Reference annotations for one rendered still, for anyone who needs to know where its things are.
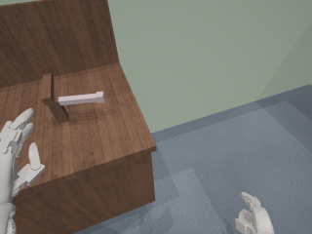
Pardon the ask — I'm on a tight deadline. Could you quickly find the robot right hand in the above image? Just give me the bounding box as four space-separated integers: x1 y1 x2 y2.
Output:
235 192 275 234

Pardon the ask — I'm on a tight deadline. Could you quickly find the counter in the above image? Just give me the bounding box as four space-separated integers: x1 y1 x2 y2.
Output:
0 0 157 234

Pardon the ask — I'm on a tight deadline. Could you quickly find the robot left hand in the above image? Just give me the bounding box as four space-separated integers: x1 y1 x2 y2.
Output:
0 108 45 203

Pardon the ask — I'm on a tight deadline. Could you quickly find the left robot forearm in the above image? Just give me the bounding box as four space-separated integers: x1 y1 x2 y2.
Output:
0 203 18 234

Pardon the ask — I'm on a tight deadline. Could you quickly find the tap lever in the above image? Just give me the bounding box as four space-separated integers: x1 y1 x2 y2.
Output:
58 91 105 105

